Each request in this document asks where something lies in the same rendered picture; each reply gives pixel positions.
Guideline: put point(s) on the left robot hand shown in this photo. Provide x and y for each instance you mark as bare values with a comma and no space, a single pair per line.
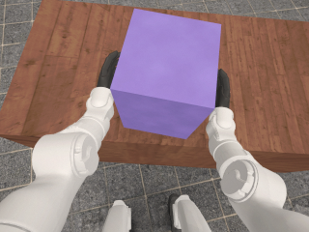
108,69

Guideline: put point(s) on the right robot upper arm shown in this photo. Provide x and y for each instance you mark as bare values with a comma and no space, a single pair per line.
258,195

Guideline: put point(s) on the right robot hand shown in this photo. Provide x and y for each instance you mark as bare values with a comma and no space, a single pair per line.
222,96

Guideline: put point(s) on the robot left forearm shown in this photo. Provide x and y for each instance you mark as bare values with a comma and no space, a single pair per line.
96,119

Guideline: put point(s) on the robot right forearm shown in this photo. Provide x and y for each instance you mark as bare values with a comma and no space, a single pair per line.
223,144

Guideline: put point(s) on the left robot upper arm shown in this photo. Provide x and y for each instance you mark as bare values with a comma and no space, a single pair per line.
61,162

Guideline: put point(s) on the robot right shin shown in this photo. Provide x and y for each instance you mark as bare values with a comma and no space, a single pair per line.
182,197

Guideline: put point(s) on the carton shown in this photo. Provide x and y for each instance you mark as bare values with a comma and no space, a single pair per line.
166,77

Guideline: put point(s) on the right robot foot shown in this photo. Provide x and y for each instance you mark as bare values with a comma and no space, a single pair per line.
171,200

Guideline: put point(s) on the pedestal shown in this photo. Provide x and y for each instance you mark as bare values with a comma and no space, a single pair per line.
266,60

